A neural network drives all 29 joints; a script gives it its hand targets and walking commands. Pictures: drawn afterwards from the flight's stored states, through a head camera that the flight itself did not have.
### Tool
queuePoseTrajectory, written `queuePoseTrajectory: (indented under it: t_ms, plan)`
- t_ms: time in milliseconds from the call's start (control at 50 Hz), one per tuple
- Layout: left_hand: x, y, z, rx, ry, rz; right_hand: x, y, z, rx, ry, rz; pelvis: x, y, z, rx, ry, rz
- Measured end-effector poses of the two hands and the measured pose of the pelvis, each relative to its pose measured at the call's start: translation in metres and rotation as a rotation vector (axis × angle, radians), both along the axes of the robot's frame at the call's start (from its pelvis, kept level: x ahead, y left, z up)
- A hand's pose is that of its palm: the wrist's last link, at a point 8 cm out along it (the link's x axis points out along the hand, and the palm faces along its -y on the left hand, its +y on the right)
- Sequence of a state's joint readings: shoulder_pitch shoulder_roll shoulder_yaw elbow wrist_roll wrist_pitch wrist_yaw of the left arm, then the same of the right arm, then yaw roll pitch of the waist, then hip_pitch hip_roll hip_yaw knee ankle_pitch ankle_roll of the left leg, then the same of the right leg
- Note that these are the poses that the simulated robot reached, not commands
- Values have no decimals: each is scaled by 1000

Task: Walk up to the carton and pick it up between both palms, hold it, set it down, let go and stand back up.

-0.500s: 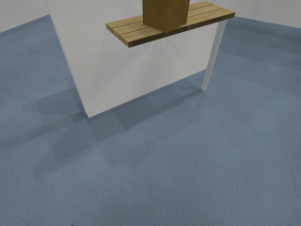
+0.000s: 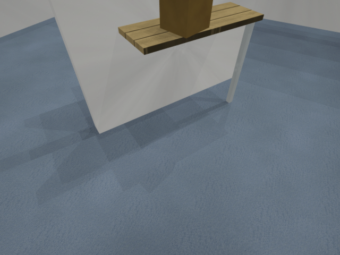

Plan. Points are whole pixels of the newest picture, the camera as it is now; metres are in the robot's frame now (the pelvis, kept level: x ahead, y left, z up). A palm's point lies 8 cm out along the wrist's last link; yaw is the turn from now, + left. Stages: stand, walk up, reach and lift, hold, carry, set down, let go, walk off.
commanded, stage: stand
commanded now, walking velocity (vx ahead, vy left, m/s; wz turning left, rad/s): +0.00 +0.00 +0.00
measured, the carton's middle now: (186, 3) +1.31 -0.05 +0.12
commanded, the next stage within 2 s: walk up in 0.42 s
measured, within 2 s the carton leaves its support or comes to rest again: neither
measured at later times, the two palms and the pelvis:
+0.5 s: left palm out of the picture +0.08 +0.25 -0.11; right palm out of the picture +0.07 -0.25 -0.11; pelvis +0.00 +0.00 +0.00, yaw +0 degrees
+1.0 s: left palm (109, 246) +0.19 +0.16 -0.10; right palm out of the picture +0.08 -0.40 -0.13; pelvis +0.08 -0.11 -0.02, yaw +7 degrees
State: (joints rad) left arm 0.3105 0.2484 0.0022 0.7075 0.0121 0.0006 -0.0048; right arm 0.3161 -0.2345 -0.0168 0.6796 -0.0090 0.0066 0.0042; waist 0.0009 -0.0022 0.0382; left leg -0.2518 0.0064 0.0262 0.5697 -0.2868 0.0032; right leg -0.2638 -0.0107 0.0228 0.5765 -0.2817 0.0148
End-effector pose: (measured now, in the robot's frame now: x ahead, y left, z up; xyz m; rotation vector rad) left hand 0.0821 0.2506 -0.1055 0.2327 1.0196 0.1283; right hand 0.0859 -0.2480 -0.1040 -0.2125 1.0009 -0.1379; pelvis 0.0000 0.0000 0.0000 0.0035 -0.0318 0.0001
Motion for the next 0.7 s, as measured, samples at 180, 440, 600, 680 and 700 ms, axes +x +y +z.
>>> queuePoseTrajectory:
  t_ms: [180,440,600,680,700]
  plan:
    - [-3,1,-1,2,14,-1,-4,-1,-1,-1,14,-5,0,0,1,0,0,-2]
    - [-6,2,-2,5,32,-2,-11,-2,-3,-3,35,-12,1,0,1,1,0,-6]
    - [-8,2,-2,7,43,-2,-14,-2,-3,-4,47,-17,2,1,2,1,1,-8]
    - [-4,6,-1,25,32,-29,-21,-7,-2,-25,59,-2,5,-4,1,-1,12,15]
    - [-1,7,0,25,24,-27,-26,-12,-1,-40,77,0,6,-7,1,-4,16,18]
